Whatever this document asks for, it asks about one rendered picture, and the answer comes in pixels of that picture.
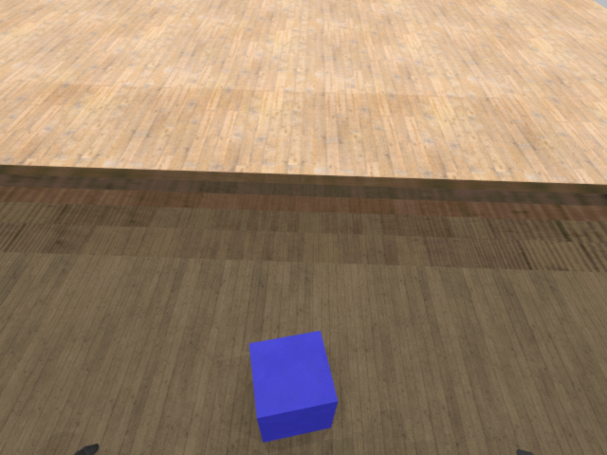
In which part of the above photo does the carton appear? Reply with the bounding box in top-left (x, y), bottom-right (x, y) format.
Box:
top-left (249, 331), bottom-right (338, 443)

